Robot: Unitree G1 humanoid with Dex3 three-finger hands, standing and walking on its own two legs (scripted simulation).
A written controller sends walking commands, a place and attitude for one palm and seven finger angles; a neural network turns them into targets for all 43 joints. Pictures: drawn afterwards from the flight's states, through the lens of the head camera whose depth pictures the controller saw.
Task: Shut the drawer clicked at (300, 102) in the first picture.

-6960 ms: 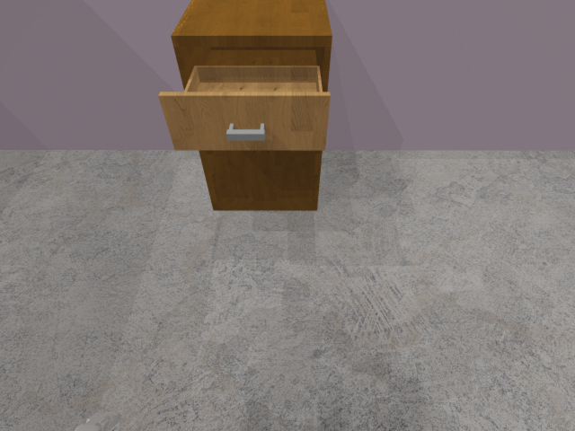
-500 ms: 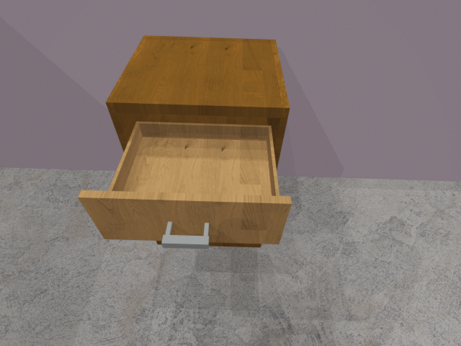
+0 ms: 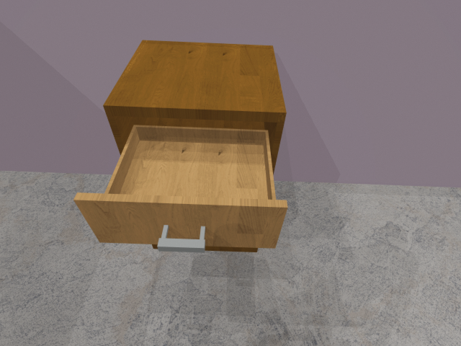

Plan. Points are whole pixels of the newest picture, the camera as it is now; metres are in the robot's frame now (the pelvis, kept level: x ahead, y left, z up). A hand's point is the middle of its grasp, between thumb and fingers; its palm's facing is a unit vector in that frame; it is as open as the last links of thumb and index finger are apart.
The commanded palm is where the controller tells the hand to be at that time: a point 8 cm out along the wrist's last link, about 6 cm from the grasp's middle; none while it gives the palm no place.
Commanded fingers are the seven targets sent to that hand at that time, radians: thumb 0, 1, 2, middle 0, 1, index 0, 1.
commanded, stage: shuffle to correct the standing spot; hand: left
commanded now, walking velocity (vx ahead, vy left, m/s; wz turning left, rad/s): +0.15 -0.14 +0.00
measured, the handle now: (183, 237) +0.36 +0.13 -0.09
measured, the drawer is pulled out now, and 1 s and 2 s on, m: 0.29 0.29 0.29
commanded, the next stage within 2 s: come to a stop and stand still in 0.24 s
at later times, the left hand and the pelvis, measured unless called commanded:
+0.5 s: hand out of the picture +0.03 +0.12 -0.20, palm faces +0.06 -0.99 -0.15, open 7.4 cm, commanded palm none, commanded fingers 0.00 0.90 0.90 -0.20 -0.30 -0.20 -0.30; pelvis +0.07 -0.03 -0.01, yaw -2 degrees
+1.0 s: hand out of the picture +0.12 +0.12 -0.17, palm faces +0.01 -0.97 -0.23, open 7.3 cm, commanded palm none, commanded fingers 0.00 0.90 0.90 -0.20 -0.30 -0.20 -0.30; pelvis +0.08 -0.07 +0.00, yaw -1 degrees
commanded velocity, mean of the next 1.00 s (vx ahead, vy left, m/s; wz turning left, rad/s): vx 0.00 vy -0.04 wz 0.00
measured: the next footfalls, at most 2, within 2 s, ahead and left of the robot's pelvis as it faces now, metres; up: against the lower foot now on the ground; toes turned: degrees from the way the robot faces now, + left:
left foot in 0.44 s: +0.09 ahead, +0.07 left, +0.00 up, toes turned +1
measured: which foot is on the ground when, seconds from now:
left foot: down 0.00-0.26, up 0.28-0.42, down 0.44-1.00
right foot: down 0.00-1.00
